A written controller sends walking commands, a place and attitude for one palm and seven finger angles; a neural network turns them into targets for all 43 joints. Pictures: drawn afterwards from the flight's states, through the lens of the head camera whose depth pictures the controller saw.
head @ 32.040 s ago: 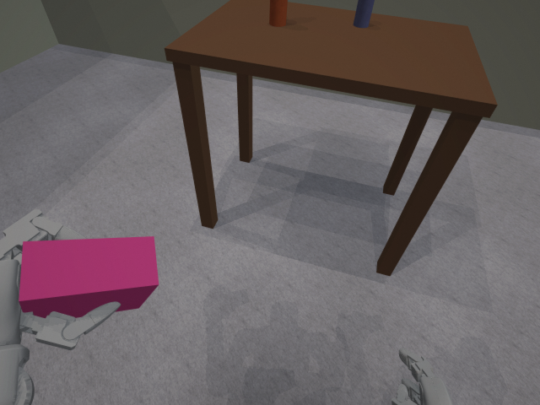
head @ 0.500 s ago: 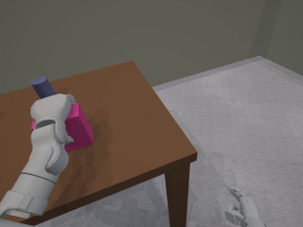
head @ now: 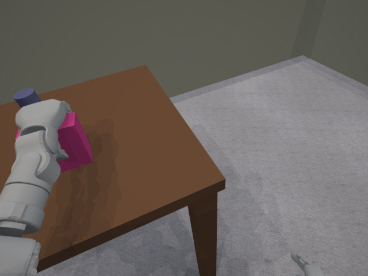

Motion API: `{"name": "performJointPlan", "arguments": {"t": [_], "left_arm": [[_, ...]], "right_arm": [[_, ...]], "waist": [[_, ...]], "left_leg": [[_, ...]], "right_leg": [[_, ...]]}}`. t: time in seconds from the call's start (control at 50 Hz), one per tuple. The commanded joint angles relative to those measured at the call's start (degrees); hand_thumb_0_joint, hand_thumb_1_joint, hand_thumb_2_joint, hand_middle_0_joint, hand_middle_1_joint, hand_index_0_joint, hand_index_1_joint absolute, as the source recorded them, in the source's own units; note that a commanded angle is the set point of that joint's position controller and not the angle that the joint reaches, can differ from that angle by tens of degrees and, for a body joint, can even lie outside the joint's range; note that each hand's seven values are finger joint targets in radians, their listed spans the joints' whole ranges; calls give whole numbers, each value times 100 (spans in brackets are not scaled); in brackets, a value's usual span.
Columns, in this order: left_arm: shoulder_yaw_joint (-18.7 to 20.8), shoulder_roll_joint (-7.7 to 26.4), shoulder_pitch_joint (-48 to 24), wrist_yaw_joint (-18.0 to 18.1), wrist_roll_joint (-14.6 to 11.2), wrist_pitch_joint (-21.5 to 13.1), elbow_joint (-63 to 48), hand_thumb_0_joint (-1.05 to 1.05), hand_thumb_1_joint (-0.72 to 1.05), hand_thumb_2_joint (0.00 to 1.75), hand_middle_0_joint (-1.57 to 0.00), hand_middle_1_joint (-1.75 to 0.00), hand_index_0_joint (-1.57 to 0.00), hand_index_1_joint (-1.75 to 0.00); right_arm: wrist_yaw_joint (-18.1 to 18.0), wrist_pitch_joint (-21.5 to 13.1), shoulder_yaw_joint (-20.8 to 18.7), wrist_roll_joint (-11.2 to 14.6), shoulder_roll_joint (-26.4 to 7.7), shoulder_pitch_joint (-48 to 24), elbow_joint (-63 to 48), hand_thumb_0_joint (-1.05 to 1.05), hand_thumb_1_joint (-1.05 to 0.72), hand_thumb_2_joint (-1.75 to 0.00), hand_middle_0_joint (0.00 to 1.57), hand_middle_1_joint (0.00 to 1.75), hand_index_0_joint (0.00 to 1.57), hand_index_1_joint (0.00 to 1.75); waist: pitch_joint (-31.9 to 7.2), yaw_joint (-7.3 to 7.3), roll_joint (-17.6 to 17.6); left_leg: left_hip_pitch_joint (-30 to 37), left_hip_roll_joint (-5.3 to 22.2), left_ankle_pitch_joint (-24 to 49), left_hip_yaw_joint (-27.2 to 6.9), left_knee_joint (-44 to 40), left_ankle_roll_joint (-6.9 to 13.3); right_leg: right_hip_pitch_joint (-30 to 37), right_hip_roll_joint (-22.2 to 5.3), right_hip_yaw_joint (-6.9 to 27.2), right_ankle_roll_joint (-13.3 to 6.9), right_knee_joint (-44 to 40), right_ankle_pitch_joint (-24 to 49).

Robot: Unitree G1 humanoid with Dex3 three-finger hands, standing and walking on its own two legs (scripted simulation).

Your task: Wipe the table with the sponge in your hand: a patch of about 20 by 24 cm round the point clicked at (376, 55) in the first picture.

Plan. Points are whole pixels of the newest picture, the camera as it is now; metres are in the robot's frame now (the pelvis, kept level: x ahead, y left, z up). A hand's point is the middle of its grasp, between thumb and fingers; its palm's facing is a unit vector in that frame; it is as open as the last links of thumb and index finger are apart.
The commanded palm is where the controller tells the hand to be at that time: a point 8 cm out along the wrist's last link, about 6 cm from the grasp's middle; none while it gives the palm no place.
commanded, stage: wipe forward along the middle lane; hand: left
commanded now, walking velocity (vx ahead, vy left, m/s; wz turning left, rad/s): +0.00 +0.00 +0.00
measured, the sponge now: (62, 151) +0.36 +0.31 +0.12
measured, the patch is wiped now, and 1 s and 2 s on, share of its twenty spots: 1.00 1.00 1.00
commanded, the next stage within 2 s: slide back across to the first lane in 0.34 s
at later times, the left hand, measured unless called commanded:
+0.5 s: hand (52, 120) +0.42 +0.34 +0.16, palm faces -0.07 +0.00 -1.00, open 9.7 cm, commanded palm +0.39 +0.35 +0.19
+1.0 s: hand (23, 127) +0.39 +0.40 +0.17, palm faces +0.01 -0.02 -1.00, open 9.8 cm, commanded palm +0.35 +0.39 +0.22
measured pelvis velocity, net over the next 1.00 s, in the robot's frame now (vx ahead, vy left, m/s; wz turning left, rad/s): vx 0.03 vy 0.06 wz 0.01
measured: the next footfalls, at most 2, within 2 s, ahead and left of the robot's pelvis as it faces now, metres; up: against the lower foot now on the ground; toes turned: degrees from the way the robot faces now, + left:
none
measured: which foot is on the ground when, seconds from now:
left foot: down 0.00-1.00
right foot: down 0.00-1.00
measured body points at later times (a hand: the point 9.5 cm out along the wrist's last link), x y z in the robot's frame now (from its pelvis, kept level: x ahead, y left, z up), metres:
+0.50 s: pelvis +0.01 +0.02 +0.00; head +0.02 -0.02 +0.45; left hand +0.42 +0.34 +0.22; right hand +0.11 -0.25 -0.13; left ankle +0.02 +0.14 -0.73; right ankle +0.02 -0.06 -0.73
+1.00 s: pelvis +0.03 +0.06 +0.01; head +0.04 +0.04 +0.46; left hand +0.39 +0.40 +0.22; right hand +0.22 -0.18 -0.09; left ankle +0.02 +0.14 -0.73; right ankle +0.02 -0.06 -0.73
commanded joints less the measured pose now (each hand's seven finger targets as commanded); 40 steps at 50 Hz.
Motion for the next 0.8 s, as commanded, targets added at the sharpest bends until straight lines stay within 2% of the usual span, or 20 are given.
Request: {"name": "performJointPlan", "arguments": {"t": [0.0,0.04,0.08,0.12,0.14,0.2,0.24,0.26,0.32,0.34,0.4,0.44,0.46,0.5,0.54,0.62,0.64,0.72,0.74,0.78], "left_arm": [[329,1479,-1304,81,273,-131,425,0,10,130,-120,-160,-120,-160],[427,1610,-1416,73,283,-212,532,0,10,130,-120,-160,-120,-160],[249,1486,-1640,81,322,-293,707,0,10,130,-120,-160,-120,-160],[363,1671,-1784,108,362,-385,876,0,10,130,-120,-160,-120,-160],[461,1816,-1894,102,357,-431,916,0,10,130,-120,-160,-120,-160],[267,1667,-2133,120,439,-551,1262,0,10,130,-120,-160,-120,-160],[444,1887,-2239,133,437,-633,1264,0,10,130,-120,-160,-120,-160],[273,1721,-2309,147,444,-675,1314,0,10,130,-120,-160,-120,-160],[357,1859,-2408,168,452,-724,1506,0,10,130,-120,-160,-120,-160],[476,2001,-2496,161,440,-750,1542,0,10,130,-120,-160,-120,-160],[317,1785,-2321,175,482,-784,1625,0,10,130,-120,-160,-120,-160],[396,1821,-2348,170,466,-816,1403,0,10,130,-120,-160,-120,-160],[378,1792,-2325,195,462,-840,1326,0,10,130,-120,-160,-120,-160],[678,2077,-2060,243,435,-840,1184,0,10,130,-120,-160,-120,-160],[799,2133,-1999,264,332,-828,820,0,10,130,-120,-160,-120,-160],[992,2219,-1612,341,239,-645,290,0,10,130,-120,-160,-120,-160],[1198,2428,-1564,341,199,-598,131,0,10,130,-120,-160,-120,-160],[1127,2362,-1431,310,171,-319,-294,0,10,130,-120,-160,-120,-160],[1128,2383,-1605,251,149,-264,-387,0,10,130,-120,-160,-120,-160],[997,2326,-1774,195,217,-192,-676,0,10,130,-120,-160,-120,-160]], "right_arm": [[-39,-262,-249,-20,-633,-682,-838,0,-90,-90,20,30,20,30],[-50,-257,-243,-20,-628,-673,-860,0,-90,-90,20,30,20,30],[-50,-232,-260,-9,-641,-542,-825,0,-90,-90,20,30,20,30],[-62,-229,-280,-18,-658,-468,-797,0,-90,-90,20,30,20,30],[-75,-222,-255,-13,-654,-497,-808,0,-90,-90,20,30,20,30],[-61,-194,-287,-1,-670,-292,-751,0,-90,-90,20,30,20,30],[-69,-182,-275,-7,-665,-313,-769,0,-90,-90,20,30,20,30],[-67,-167,-295,-14,-662,-207,-746,0,-90,-90,20,30,20,30],[-64,-128,-311,-7,-693,-123,-715,0,-90,-90,20,30,20,30],[-70,-122,-298,2,-698,-137,-710,0,-90,-90,20,30,20,30],[-41,-83,-330,-3,-694,-42,-707,0,-90,-90,20,30,20,30],[-23,-58,-308,4,-672,-131,-771,0,-90,-90,20,30,20,30],[-19,-45,-339,-16,-676,-55,-752,0,-90,-90,20,30,20,30],[-1,8,-347,-15,-694,-112,-784,0,-90,-90,20,30,20,30],[10,32,-315,-13,-670,-275,-874,0,-90,-90,20,30,20,30],[64,70,-346,-17,-666,-426,-905,0,-90,-90,20,30,20,30],[71,72,-307,-29,-661,-548,-937,0,-90,-90,20,30,20,30],[114,78,-296,-32,-627,-700,-967,0,-90,-90,20,30,20,30],[102,60,-273,-17,-627,-804,-973,0,-90,-90,20,30,20,30],[110,19,-285,-19,-611,-770,-972,0,-90,-90,20,30,20,30]], "waist": [[-481,-42,-1142],[-499,-16,-865],[-488,-99,-1003],[-586,-90,-1013],[-560,-72,-749],[-592,-153,-1026],[-717,-108,-789],[-783,-151,-820],[-797,-184,-1033],[-831,-157,-863],[-911,-162,-936],[-1001,-107,-590],[-1157,-111,-754],[-1210,-30,-877],[-1241,46,-625],[-1207,112,-813],[-1239,209,-596],[-1096,179,-600],[-1017,167,-353],[-1161,137,-230]], "left_leg": [[-594,-223,-87,274,-188,262],[-658,-217,-79,212,-204,257],[-629,-217,-138,275,-207,278],[-690,-218,-150,267,-165,277],[-749,-211,-142,217,-199,267],[-748,-213,-170,262,-199,289],[-780,-205,-114,228,-217,287],[-743,-210,-73,261,-195,295],[-774,-195,-36,283,-172,294],[-806,-197,-3,242,-222,290],[-713,-199,101,291,-205,297],[-584,-192,264,253,-290,298],[-507,-196,360,273,-250,308],[-480,-196,468,298,-258,313],[-403,-204,628,251,-345,314],[-168,-202,840,281,-390,323],[-135,-200,974,235,-455,317],[29,-186,1078,232,-519,293],[104,-176,1152,189,-589,285],[346,-160,1340,158,-591,279]], "right_leg": [[603,-556,849,364,-951,20],[571,-551,936,306,-921,54],[483,-534,790,353,-949,-69],[513,-551,862,350,-945,-91],[504,-558,932,295,-923,-79],[415,-518,746,341,-918,-78],[486,-528,840,296,-872,51],[532,-539,737,320,-848,135],[546,-540,756,348,-863,329],[553,-525,770,309,-835,379],[572,-508,664,330,-812,553],[579,-480,625,265,-762,726],[742,-490,587,289,-728,866],[912,-489,590,302,-707,1096],[990,-488,555,260,-666,1281],[1137,-464,483,282,-680,1442],[1198,-463,487,231,-649,1511],[1199,-437,368,236,-688,1433],[1065,-418,343,197,-723,1358],[1051,-386,237,176,-715,1381]]}}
